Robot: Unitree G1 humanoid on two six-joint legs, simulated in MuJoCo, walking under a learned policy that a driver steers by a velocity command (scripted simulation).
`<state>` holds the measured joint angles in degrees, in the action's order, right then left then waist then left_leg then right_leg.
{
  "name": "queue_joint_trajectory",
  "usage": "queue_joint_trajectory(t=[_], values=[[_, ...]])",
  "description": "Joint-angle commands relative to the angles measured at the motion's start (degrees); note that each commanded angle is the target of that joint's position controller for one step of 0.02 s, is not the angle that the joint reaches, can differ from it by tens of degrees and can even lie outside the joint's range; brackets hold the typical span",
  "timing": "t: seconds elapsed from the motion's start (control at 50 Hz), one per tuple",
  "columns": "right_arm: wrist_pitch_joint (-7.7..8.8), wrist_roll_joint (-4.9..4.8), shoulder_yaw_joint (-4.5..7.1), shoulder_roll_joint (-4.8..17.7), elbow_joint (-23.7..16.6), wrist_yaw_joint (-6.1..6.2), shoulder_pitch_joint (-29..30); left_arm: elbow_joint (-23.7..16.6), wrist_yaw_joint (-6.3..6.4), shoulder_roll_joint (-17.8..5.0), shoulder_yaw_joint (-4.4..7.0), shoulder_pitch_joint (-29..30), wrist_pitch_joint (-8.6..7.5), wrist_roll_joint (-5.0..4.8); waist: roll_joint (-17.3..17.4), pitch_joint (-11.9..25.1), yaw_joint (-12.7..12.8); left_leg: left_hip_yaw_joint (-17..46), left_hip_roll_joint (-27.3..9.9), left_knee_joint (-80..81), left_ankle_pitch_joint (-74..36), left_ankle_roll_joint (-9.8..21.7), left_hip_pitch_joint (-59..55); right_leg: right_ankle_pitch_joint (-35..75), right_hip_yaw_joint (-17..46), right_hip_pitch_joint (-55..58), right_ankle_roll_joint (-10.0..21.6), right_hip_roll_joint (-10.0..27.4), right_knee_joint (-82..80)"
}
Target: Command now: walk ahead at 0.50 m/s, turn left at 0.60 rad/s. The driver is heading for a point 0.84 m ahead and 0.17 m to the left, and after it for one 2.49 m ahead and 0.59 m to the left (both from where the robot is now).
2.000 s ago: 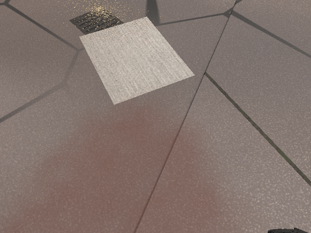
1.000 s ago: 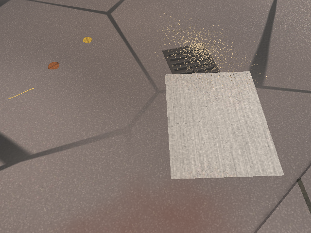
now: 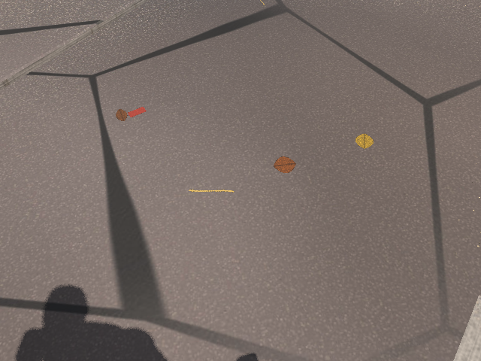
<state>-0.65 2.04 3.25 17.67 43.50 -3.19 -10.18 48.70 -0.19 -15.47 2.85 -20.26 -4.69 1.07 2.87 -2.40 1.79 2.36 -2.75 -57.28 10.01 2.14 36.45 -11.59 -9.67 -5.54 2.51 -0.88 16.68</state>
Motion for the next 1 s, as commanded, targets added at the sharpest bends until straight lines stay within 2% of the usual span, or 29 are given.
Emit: queue_joint_trajectory(t=[0.02, 0.06, 0.12, 0.16, 0.2, 0.22, 0.24, 0.26, 0.28, 0.3, 0.32, 0.34, 0.36, 0.38, 0.4, 0.44, 0.48, 0.62, 0.68, 0.72, 0.74, 0.76, 0.78, 0.8, 0.82, 0.84, 0.88, 0.94, 1.0], values=[[0.70, -0.26, -0.51, 0.43, -4.38, -0.78, 3.55, -2.84, -0.11, -6.24, 1.30, 1.64, -1.03, -0.08, -7.35, -0.92, -0.97, -1.37, -1.23, 7.12, -7.38, -0.39, 0.23, 12.15, 5.32, -1.50, 6.13, 14.32, -8.92], [0.93, -0.21, -0.94, -0.13, -5.63, -1.26, 7.69, -2.16, 0.01, -6.89, 1.46, 0.33, -0.97, -0.09, -7.52, -1.55, 0.14, -3.93, -1.02, 13.24, -9.31, 0.18, -2.03, 13.57, 2.42, -0.90, 5.38, 14.39, -8.19], [0.91, 0.20, -0.96, 0.45, -7.31, -1.54, 11.93, -0.83, 0.39, -8.25, 1.82, -2.53, -0.34, 0.00, -7.91, -2.43, 1.46, -6.78, -0.15, 18.69, -5.01, 1.69, -3.32, 16.95, 0.60, 3.58, 4.57, 16.10, -6.26], [0.89, 0.72, -0.68, 1.09, -7.87, -1.36, 12.41, 0.04, 0.75, -9.43, 2.06, -3.81, 0.58, 0.07, -8.17, -2.09, 1.32, -8.45, 1.61, 21.21, 1.04, 3.45, -4.84, 26.10, -0.92, 7.68, 3.97, 17.21, -2.02], [1.18, 1.08, 0.11, 2.19, -6.49, -0.71, 6.78, 0.55, 1.11, -10.90, 2.24, -4.15, 1.54, 0.16, -8.78, 1.97, -1.50, -10.07, 5.90, 23.81, 6.76, 6.02, -12.90, 44.57, -3.38, 9.70, 3.26, 17.34, 10.41], [1.78, 1.38, 0.97, 3.27, -3.58, -0.10, -2.28, 0.20, 1.13, -10.92, 2.08, -3.51, 2.00, -0.10, -6.73, 7.18, -5.64, -10.19, 8.40, 27.96, 4.60, 7.78, -24.04, 45.14, -5.29, 6.36, 2.20, 16.09, 22.78], [2.04, 1.85, 2.66, 7.62, -0.80, 0.88, -12.78, -1.56, 1.00, -9.39, 1.50, -3.65, 2.01, 0.14, -0.78, 14.33, -9.77, 1.64, 0.77, 30.79, 10.85, 10.79, -39.70, 28.92, -5.56, -5.43, 0.22, 14.76, 40.00], [1.71, 0.49, 4.24, 14.67, -1.92, 1.71, -11.36, -6.36, -0.38, -2.79, 0.11, -4.58, 1.58, 0.16, 13.56, 18.39, -5.73, 32.37, -16.19, 35.79, 12.41, 18.36, -55.82, -20.33, -3.04, -31.53, -3.55, 3.82, 58.39], [1.20, -0.80, 4.23, 13.75, -2.43, 2.23, -14.28, -7.46, -0.32, -8.35, 1.22, 2.88, 1.31, 0.78, 3.92, 18.61, -9.76, 39.16, -17.01, 40.35, 6.46, 19.13, -56.02, -19.10, 8.45, -38.16, -3.42, 2.64, 62.63], [1.13, -1.05, 3.80, 11.89, -0.83, 2.79, -12.37, -8.60, -0.52, -7.58, 1.03, 6.26, 0.74, -0.18, 1.58, 10.85, -8.24, 28.46, -15.12, 39.68, -2.91, 18.05, -50.94, -12.59, 10.03, -40.57, -2.68, 5.64, 60.93], [1.44, -1.34, 3.00, 8.85, -0.64, 3.02, -9.41, -7.81, -0.27, -6.69, 0.58, 5.41, 0.22, -0.51, -1.00, 5.58, -5.39, 22.01, -12.75, 39.55, -17.71, 16.24, -42.53, -9.09, 9.77, -36.89, -2.66, 7.25, 55.68], [1.87, -1.48, 2.52, 7.27, -1.10, 3.20, -6.39, -6.96, 0.01, -6.55, 0.69, 4.47, 0.73, 0.03, -2.19, 3.26, -2.78, 16.98, -9.75, 39.15, -28.90, 14.54, -36.86, -8.85, 10.08, -32.74, -3.13, 8.10, 52.56], [2.19, -1.85, 1.98, 5.79, -1.64, 3.27, -3.89, -6.37, 0.11, -6.38, 0.64, 2.14, 1.83, 0.83, -1.78, 3.51, -0.49, 13.48, -7.66, 39.14, -35.91, 13.80, -32.92, -9.12, 10.34, -28.64, -3.93, 8.16, 51.00], [2.67, -2.09, 1.70, 5.19, -1.84, 3.04, -3.43, -6.04, 0.11, -6.20, 0.74, 1.05, 2.89, 1.22, -1.55, 4.25, 0.43, 11.72, -6.73, 38.79, -41.36, 13.35, -30.91, -9.37, 10.20, -26.26, -4.54, 7.70, 49.71], [3.05, -2.22, 1.82, 5.69, -1.54, 2.89, -3.97, -6.23, 0.04, -5.71, 0.72, 0.86, 3.65, 1.27, -1.62, 5.04, 0.88, 10.69, -5.96, 38.63, -45.09, 13.52, -30.14, -8.85, 9.70, -25.65, -5.12, 6.87, 48.70], [3.12, -1.94, 2.32, 7.16, -1.02, 2.90, -5.28, -6.83, 0.03, -4.72, 0.52, 2.20, 4.44, 1.00, -1.35, 5.26, 0.77, 9.41, -4.42, 38.73, -46.48, 13.17, -28.51, -5.79, 9.15, -25.92, -5.72, 5.89, 45.60], [2.76, -1.83, 2.32, 7.21, -0.45, 3.13, -7.12, -8.04, 0.18, -4.50, 0.40, 5.51, 4.75, 0.94, -0.58, 4.75, -0.32, 9.51, -3.41, 38.18, -46.88, 12.24, -28.42, -2.65, 8.97, -27.45, -5.87, 5.18, 42.15], [1.12, -1.39, 2.56, 7.56, 0.93, 4.21, -12.63, -11.45, 0.77, -5.56, -0.19, 15.61, 4.47, 0.14, 1.27, 3.86, -4.83, 14.89, -3.57, 32.94, -46.27, 9.46, -35.34, 1.97, 10.67, -29.31, -4.15, 1.95, 29.29], [0.62, -0.88, 2.45, 7.26, 0.73, 4.62, -11.31, -10.50, 1.09, -6.37, -0.21, 13.07, 3.73, -0.09, 1.98, 3.46, -3.98, 16.23, -3.51, 28.93, -46.81, 7.51, -35.71, 0.17, 11.03, -23.33, -2.14, 0.64, 21.78], [0.87, -1.49, 2.36, 7.43, 0.36, 4.68, -8.51, -8.71, 1.59, -6.99, 0.10, 7.44, 3.02, 0.15, 1.81, 4.01, -0.72, 16.25, -1.11, 23.46, -45.28, 4.62, -32.32, 4.54, 9.98, -12.03, -0.15, -0.65, 11.75], [1.42, -2.32, 2.01, 6.70, -0.22, 4.52, -7.31, -7.90, 1.99, -7.88, 0.32, 3.38, 2.14, 0.65, -0.83, 6.30, 1.64, 15.17, 1.78, 16.85, -38.45, 2.64, -28.45, 18.07, 13.09, -2.62, 1.54, 3.22, 6.72], [1.94, -2.63, 1.12, 3.50, -2.01, 4.50, -9.56, -8.75, 2.52, -11.39, 0.60, 0.22, 1.76, 0.56, -10.80, 12.70, 1.51, 9.53, 7.50, 2.06, -6.90, 0.66, -21.77, 46.14, 27.05, 8.17, 6.16, 18.53, 8.31], [0.94, -2.44, 1.75, 3.99, -1.13, 4.89, -17.15, -8.57, 2.10, -13.19, 1.19, 1.05, 3.03, -1.03, -19.52, 18.09, -2.31, 5.19, 15.74, -7.39, 29.19, -0.46, -15.43, 62.27, 40.06, 10.15, 15.69, 27.70, 7.78], [-0.16, -0.24, 1.95, 6.21, 1.58, 5.13, -17.20, -9.07, 1.61, -9.46, 0.47, 3.17, 3.62, -1.96, -10.47, 14.38, -3.09, 7.79, 12.38, -12.92, 27.12, -0.49, -14.05, 50.12, 39.17, 4.67, 16.15, 25.81, 6.40], [-0.83, 0.06, 2.02, 6.23, 2.00, 4.80, -13.37, -9.51, 1.55, -5.90, -0.50, 6.62, 3.81, -1.59, -6.17, 8.48, -3.05, 7.77, 10.95, -12.77, 23.21, -0.99, -13.58, 37.82, 32.30, -1.32, 14.08, 21.37, 4.62], [-1.46, -0.32, 1.83, 5.42, 1.81, 4.52, -11.59, -9.88, 1.58, -4.42, -1.08, 9.97, 4.30, -0.70, -5.75, 5.89, -4.02, 7.23, 9.57, -9.84, 20.73, -1.66, -13.98, 26.44, 27.83, -4.98, 11.37, 17.64, 2.14], [-2.51, -0.75, 1.21, 4.00, 2.26, 3.75, -10.80, -9.14, 1.81, -4.94, -1.15, 11.32, 4.37, 0.20, -10.17, 3.73, -4.06, 5.17, 9.14, -5.54, 16.63, -2.99, -16.96, 19.57, 21.84, -9.49, 9.35, 12.96, -0.62], [-2.94, -1.16, 0.22, 2.37, 3.10, 3.51, -9.63, -7.22, 1.57, -5.53, -1.14, 9.89, 4.00, 0.16, -10.32, 5.06, -3.59, 2.91, 8.51, 4.74, 16.37, -3.59, -19.86, 16.06, 19.37, -8.69, 8.93, 11.81, -0.86], [-3.35, -1.16, -0.65, 1.83, 3.81, 3.72, -6.51, -5.75, 1.18, -6.85, -0.74, 8.54, 4.46, 0.22, -11.88, 5.00, -1.91, 0.50, 6.67, 15.09, 15.74, -2.89, -22.58, 5.49, 20.72, -8.14, 8.99, 11.98, -1.77]])
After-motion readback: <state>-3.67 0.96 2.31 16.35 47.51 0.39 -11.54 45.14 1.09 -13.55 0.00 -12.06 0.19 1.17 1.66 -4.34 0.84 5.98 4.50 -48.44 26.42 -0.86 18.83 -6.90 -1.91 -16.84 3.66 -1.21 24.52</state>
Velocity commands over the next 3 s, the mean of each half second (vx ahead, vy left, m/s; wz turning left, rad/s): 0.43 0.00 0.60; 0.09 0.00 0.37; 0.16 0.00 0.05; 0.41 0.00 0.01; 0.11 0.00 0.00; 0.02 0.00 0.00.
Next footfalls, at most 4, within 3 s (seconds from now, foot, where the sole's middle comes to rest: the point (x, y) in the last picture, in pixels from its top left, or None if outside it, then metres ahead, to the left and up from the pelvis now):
0.22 left None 0.26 0.13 -0.78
0.74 right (245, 350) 0.51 0.06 -0.78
1.12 left None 0.34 0.20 -0.78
1.96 left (153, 267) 0.76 0.35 -0.78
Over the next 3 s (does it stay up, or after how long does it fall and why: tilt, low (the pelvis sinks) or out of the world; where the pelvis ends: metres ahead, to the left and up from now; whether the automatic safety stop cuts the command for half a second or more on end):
stays up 0.77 0.27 0.00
